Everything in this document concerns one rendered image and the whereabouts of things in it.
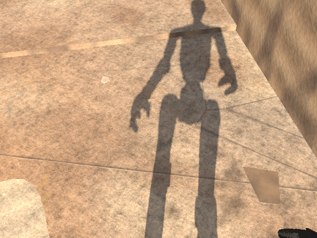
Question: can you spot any right robot hand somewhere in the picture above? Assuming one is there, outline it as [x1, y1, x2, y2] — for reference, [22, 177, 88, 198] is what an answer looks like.
[277, 228, 317, 238]

